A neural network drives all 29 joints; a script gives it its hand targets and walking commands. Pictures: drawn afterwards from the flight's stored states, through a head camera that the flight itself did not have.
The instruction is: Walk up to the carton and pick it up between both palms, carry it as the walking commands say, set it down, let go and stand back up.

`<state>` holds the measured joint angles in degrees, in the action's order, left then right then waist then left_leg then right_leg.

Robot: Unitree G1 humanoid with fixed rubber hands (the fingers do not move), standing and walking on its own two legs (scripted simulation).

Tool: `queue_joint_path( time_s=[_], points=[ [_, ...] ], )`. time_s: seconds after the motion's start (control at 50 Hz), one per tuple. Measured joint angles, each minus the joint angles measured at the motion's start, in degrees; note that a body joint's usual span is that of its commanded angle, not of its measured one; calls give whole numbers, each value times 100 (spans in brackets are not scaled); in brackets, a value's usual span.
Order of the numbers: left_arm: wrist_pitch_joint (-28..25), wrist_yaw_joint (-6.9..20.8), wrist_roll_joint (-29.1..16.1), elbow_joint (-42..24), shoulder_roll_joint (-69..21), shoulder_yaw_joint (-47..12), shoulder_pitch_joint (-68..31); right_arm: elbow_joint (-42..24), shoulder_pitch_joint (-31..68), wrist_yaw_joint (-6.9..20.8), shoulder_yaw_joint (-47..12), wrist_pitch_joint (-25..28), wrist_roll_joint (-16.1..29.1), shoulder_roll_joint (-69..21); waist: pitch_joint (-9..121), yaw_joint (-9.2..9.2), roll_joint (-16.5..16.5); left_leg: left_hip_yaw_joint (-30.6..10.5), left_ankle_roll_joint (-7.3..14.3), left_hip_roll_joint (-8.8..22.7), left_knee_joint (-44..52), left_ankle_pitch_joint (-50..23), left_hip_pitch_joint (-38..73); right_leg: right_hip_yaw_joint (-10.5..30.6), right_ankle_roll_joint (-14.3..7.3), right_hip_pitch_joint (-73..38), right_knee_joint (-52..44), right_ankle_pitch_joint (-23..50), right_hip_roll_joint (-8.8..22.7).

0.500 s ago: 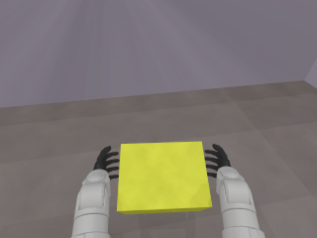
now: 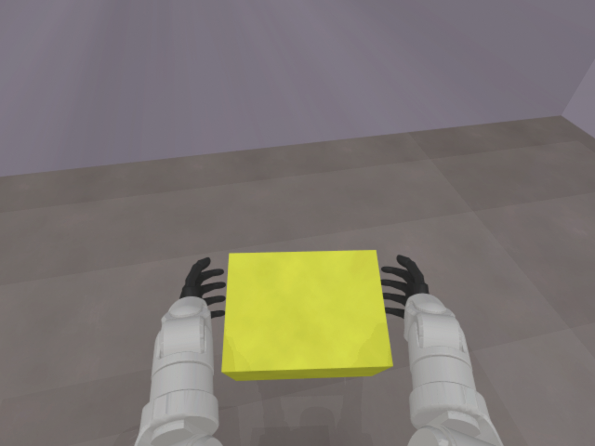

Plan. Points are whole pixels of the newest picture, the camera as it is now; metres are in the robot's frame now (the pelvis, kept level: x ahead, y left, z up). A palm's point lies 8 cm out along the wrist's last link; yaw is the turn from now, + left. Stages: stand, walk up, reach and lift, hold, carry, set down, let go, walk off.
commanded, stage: set down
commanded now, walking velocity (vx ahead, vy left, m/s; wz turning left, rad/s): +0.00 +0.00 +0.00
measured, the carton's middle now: (303, 317) +0.35 +0.02 -0.06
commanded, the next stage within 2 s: none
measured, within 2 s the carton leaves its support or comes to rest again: neither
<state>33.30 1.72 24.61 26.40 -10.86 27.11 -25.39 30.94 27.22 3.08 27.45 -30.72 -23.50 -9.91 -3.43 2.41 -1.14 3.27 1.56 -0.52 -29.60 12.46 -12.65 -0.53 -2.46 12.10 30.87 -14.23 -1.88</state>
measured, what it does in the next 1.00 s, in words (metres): lowers itself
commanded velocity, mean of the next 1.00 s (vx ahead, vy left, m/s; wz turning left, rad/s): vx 0.00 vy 0.00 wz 0.00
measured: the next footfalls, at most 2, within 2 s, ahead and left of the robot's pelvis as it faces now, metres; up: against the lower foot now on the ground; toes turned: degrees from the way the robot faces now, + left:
none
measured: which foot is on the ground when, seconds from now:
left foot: down 0.00-1.00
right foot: down 0.00-1.00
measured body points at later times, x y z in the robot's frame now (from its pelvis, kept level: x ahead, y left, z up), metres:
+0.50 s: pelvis -0.01 +0.00 -0.03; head +0.11 +0.01 +0.40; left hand +0.33 +0.19 -0.08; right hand +0.35 -0.14 -0.08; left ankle +0.04 +0.10 -0.73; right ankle +0.03 -0.09 -0.73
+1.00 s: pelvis -0.04 +0.01 -0.11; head +0.16 +0.01 +0.30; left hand +0.37 +0.18 -0.17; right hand +0.38 -0.14 -0.17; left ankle +0.04 +0.10 -0.73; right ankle +0.03 -0.09 -0.73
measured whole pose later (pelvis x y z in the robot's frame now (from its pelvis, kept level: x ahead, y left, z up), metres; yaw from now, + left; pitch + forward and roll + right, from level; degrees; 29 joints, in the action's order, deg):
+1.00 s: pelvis -0.04 +0.01 -0.11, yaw +1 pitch +31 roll +0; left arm 20.5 0.0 17.1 27.1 -7.7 28.3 -37.6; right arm 28.8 38.9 2.8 28.4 -20.1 -17.8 -7.1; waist 6.7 0.4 -1.1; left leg 3.6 2.8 -0.4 -63.7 19.4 -75.4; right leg -1.2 -2.0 74.7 65.4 -21.7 -1.0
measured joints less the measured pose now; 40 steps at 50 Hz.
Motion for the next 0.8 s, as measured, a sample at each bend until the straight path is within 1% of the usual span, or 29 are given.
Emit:
queue_joint_path(
  time_s=[0.18, 0.32, 0.52, 0.8],
  points=[
    [-714, -68, -396, -283, 107, -305, 455, -372, -416, -268, -447, 614, 342, -104, -6, -19, 37, -49, -6, 25, -383, 77, -1048, -58, -12, 1018, 349, -78, -15],
    [-1133, -99, -591, -123, 190, -267, 380, -308, -388, -367, -514, 993, 485, -86, 185, -61, 81, -93, 8, 16, -777, 153, -1920, -112, -7, 1864, 726, -164, 4],
    [-1412, -88, -591, 176, 205, -30, -181, -17, 189, -253, -184, 1261, 449, 52, 362, -117, 59, -68, 55, -3, -1407, 226, -3170, -110, 16, 3126, 1387, -254, 45],
    [-1394, -146, -659, 56, 230, 81, -851, -116, 882, -37, 98, 1237, 494, 192, 679, -173, 14, 1, 117, -6, -2499, 402, -5105, -79, 49, 5080, 2516, -443, 88]
  ],
)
